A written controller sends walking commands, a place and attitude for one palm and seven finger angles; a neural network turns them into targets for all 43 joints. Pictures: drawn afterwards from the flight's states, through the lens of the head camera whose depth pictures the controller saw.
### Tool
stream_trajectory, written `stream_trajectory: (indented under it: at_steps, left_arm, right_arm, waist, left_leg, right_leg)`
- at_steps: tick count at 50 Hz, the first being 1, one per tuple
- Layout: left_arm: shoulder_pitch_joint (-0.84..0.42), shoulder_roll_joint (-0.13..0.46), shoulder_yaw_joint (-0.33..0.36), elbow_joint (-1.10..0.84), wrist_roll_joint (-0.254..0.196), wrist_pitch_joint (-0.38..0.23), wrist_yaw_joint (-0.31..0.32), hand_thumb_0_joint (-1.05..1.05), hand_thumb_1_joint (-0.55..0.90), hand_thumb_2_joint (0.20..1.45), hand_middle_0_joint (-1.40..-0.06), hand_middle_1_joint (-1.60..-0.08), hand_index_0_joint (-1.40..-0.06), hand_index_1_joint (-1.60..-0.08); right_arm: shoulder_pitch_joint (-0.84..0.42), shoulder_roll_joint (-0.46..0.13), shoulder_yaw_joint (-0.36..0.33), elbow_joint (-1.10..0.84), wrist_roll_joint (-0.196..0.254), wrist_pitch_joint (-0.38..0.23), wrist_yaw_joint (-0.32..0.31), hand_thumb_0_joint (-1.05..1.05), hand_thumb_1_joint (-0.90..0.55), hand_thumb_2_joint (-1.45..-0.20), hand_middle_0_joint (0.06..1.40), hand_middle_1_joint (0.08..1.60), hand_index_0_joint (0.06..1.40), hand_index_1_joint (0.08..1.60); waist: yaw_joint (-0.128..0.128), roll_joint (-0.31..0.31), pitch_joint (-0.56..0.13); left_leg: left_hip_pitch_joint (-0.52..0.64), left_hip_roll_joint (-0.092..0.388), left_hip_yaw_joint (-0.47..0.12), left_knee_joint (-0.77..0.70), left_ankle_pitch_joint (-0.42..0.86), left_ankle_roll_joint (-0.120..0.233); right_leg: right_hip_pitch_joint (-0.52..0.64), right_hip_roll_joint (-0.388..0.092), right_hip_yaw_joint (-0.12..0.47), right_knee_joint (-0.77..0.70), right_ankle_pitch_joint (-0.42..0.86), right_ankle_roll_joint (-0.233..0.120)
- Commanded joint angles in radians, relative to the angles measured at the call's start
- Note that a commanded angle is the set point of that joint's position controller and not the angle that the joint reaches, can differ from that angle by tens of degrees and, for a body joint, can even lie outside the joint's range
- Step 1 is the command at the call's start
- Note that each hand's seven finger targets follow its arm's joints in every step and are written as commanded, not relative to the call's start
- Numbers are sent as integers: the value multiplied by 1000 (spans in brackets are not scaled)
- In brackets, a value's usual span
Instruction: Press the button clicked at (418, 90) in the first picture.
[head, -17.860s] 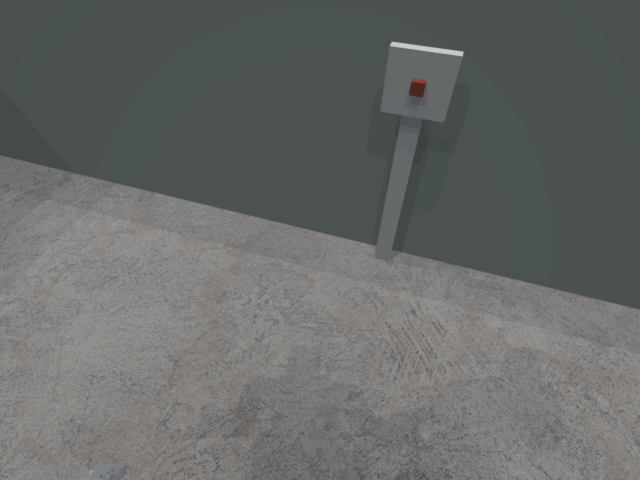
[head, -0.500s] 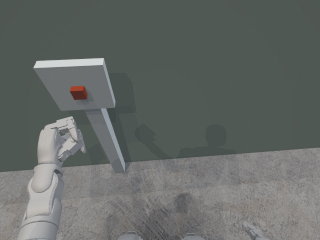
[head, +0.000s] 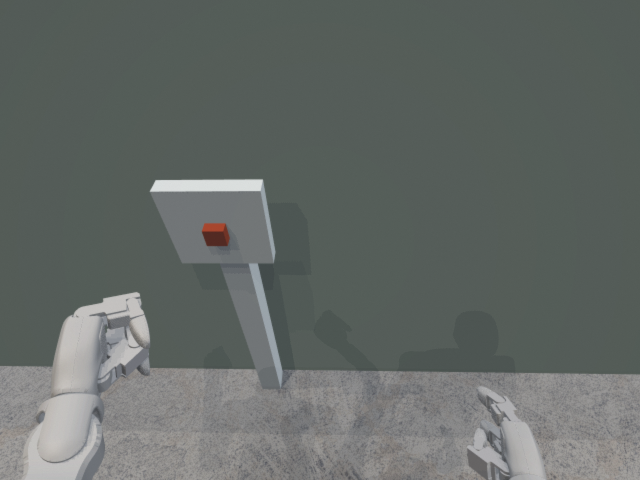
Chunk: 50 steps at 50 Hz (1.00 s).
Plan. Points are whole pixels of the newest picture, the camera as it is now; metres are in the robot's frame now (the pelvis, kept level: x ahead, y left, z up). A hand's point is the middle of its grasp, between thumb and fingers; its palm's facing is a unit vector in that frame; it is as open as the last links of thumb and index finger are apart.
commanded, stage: draw the hand back to the body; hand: left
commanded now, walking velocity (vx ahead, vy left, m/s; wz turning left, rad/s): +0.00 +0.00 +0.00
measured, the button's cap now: (216, 233) +0.50 +0.23 +0.00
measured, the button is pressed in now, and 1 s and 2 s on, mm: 0 0 0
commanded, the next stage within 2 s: step back with the hand held close in 0.68 s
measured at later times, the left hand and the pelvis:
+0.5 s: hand (68, 356) +0.18 +0.24 +0.17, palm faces +0.38 -0.82 -0.42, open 3.1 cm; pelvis +0.00 +0.00 +0.01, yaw -1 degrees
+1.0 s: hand (63, 365) +0.18 +0.24 +0.16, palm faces +0.33 -0.83 -0.45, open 3.1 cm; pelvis -0.02 +0.01 +0.01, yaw -1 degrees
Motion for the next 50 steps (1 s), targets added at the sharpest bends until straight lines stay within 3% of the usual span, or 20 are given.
stream_trajectory:
  at_steps: [1, 2, 3, 11, 12, 13, 20, 21, 23, 27, 30, 35, 37, 40, 41, 42, 43, 44, 47, 50]
  left_arm:
    - [-91, 161, 112, -306, 5, -54, 26, 0, 900, 900, -1300, -1500, -1300, -1500]
    - [-74, 171, 118, -322, 6, -52, 25, 0, 900, 900, -1300, -1500, -1300, -1500]
    - [-59, 160, 117, -346, 6, -51, 24, 0, 900, 900, -1300, -1500, -1300, -1500]
    - [103, 179, 187, -477, 7, -52, 20, 0, 900, 900, -1300, -1500, -1300, -1500]
    - [120, 188, 199, -489, 7, -53, 18, 0, 900, 900, -1300, -1500, -1300, -1500]
    - [124, 185, 200, -519, 7, -56, 17, 0, 900, 900, -1300, -1500, -1300, -1500]
    - [200, 204, 260, -600, 4, -81, 16, 0, 900, 900, -1300, -1500, -1300, -1500]
    - [213, 180, 244, -562, 6, -80, 14, 0, 900, 900, -1300, -1500, -1300, -1500]
    - [198, 161, 224, -539, 8, -77, 10, 0, 900, 900, -1300, -1500, -1300, -1500]
    - [180, 175, 237, -529, 9, -81, 13, 0, 900, 900, -1300, -1500, -1300, -1500]
    - [163, 185, 240, -574, 11, -89, 17, 0, 900, 900, -1300, -1500, -1300, -1500]
    - [166, 189, 245, -580, 11, -90, 20, 0, 900, 900, -1300, -1500, -1300, -1500]
    - [169, 189, 249, -572, 11, -90, 19, 0, 900, 900, -1300, -1500, -1300, -1500]
    - [109, 180, 236, -548, 13, -90, 20, 0, 900, 900, -1300, -1500, -1300, -1500]
    - [21, 289, 362, -614, 14, -132, 28, 0, 900, 900, -1300, -1500, -1300, -1500]
    - [41, 283, 367, -581, 18, -147, 26, 0, 900, 900, -1300, -1500, -1300, -1500]
    - [175, 201, 310, -490, 20, -141, 20, 0, 900, 900, -1300, -1500, -1300, -1500]
    - [223, 161, 269, -488, 23, -141, 13, 0, 900, 900, -1300, -1500, -1300, -1500]
    - [273, 170, 266, -552, 24, -157, 15, 0, 900, 900, -1300, -1500, -1300, -1500]
    - [309, 216, 310, -599, 22, -166, 26, 0, 900, 900, -1300, -1500, -1300, -1500]
  right_arm:
    - [-89, -92, -41, -140, -8, -53, -1, 0, -900, -900, 200, 300, 200, 300]
    - [-96, -96, -42, -135, -12, -56, 0, 0, -900, -900, 200, 300, 200, 300]
    - [-98, -92, -40, -138, -13, -57, 2, 0, -900, -900, 200, 300, 200, 300]
    - [-104, -84, -47, -134, -25, -65, 19, 0, -900, -900, 200, 300, 200, 300]
    - [-109, -85, -49, -133, -26, -67, 20, 0, -900, -900, 200, 300, 200, 300]
    - [-110, -85, -48, -138, -25, -68, 21, 0, -900, -900, 200, 300, 200, 300]
    - [-120, -75, -54, -133, -24, -88, 17, 0, -900, -900, 200, 300, 200, 300]
    - [-115, -75, -54, -125, -25, -88, 17, 0, -900, -900, 200, 300, 200, 300]
    - [-115, -82, -58, -123, -24, -86, 16, 0, -900, -900, 200, 300, 200, 300]
    - [-119, -85, -63, -122, -28, -86, 7, 0, -900, -900, 200, 300, 200, 300]
    - [-117, -83, -58, -124, -31, -95, 5, 0, -900, -900, 200, 300, 200, 300]
    - [-123, -77, -55, -117, -32, -109, 5, 0, -900, -900, 200, 300, 200, 300]
    - [-127, -79, -59, -114, -32, -112, 4, 0, -900, -900, 200, 300, 200, 300]
    - [-119, -82, -55, -103, -33, -111, 5, 0, -900, -900, 200, 300, 200, 300]
    - [-100, -102, -58, -147, -25, -83, 11, 0, -900, -900, 200, 300, 200, 300]
    - [-101, -88, -57, -134, -30, -70, 10, 0, -900, -900, 200, 300, 200, 300]
    - [-103, -87, -65, -123, -34, -55, 12, 0, -900, -900, 200, 300, 200, 300]
    - [-98, -97, -68, -127, -38, -41, 20, 0, -900, -900, 200, 300, 200, 300]
    - [-108, -107, -78, -146, -37, -17, 21, 0, -900, -900, 200, 300, 200, 300]
    - [-105, -102, -88, -164, -34, 5, 18, 0, -900, -900, 200, 300, 200, 300]
  waist:
    - [-3, 4, -96]
    - [2, -26, -89]
    - [3, -1, -84]
    - [23, -11, -75]
    - [27, -36, -70]
    - [27, -7, -77]
    - [40, 4, -34]
    - [34, -23, -7]
    - [26, -26, 26]
    - [33, -53, 21]
    - [36, 6, -13]
    - [39, 18, 10]
    - [39, -18, 21]
    - [27, 12, 44]
    - [-14, -24, 128]
    - [-14, -52, 132]
    - [-19, -84, 109]
    - [-22, -69, 70]
    - [-22, -13, -28]
    - [-20, -32, -111]
  left_leg:
    - [156, 31, -31, -119, 328, 11]
    - [159, 31, -29, -123, 335, 14]
    - [173, 29, -26, -132, 348, 13]
    - [210, 35, -20, -154, 447, 11]
    - [206, 36, -22, -154, 446, 11]
    - [214, 35, -20, -157, 446, 11]
    - [201, 35, -21, -170, 360, 9]
    - [195, 35, -20, -171, 350, 9]
    - [189, 36, -18, -182, 303, 10]
    - [190, 33, -19, -188, 265, 16]
    - [197, 29, -20, -189, 272, 15]
    - [194, 29, -22, -195, 258, 10]
    - [191, 30, -20, -198, 247, 10]
    - [185, 27, -21, -209, 216, 9]
    - [91, 46, -54, -187, 132, 27]
    - [85, 39, -64, -175, 102, 27]
    - [106, 42, -55, -157, 125, 28]
    - [111, 46, -53, -156, 153, 26]
    - [114, 58, -49, -178, 239, 26]
    - [100, 69, -52, -172, 347, 26]
  right_leg:
    - [67, -25, 27, -120, 324, -2]
    - [76, -22, 30, -135, 332, -2]
    - [85, -25, 31, -139, 343, -1]
    - [139, -22, 27, -164, 411, 3]
    - [143, -17, 28, -171, 412, 2]
    - [147, -20, 31, -169, 410, 3]
    - [128, -14, 33, -193, 340, 2]
    - [113, -11, 29, -196, 330, 2]
    - [92, -11, 34, -210, 288, 5]
    - [95, -9, 38, -222, 250, 4]
    - [119, -14, 43, -213, 261, 1]
    - [112, -12, 46, -224, 248, -2]
    - [105, -5, 47, -240, 232, -1]
    - [96, -9, 47, -243, 202, -1]
    - [-6, -56, 159, -296, 187, 3]
    - [-24, -75, 169, -318, 157, -3]
    - [-44, -83, 167, -320, 157, -1]
    - [-28, -86, 152, -306, 176, 1]
    - [27, -78, 116, -243, 268, 11]
    - [86, -70, 95, -181, 371, 19]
